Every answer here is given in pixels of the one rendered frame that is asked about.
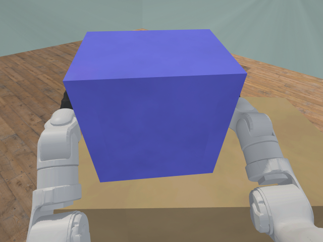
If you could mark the pedestal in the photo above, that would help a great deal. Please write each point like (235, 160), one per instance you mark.
(209, 207)

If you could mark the left robot hand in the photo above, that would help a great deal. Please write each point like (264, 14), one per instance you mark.
(65, 102)

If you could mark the carton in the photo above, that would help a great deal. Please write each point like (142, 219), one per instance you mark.
(153, 103)

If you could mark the right robot upper arm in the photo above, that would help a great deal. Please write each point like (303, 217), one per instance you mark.
(283, 213)

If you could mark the right robot forearm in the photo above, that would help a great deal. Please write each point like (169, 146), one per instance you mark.
(265, 162)

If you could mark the left robot forearm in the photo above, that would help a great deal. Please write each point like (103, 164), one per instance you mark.
(57, 164)

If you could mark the left robot upper arm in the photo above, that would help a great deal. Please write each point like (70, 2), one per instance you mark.
(62, 227)

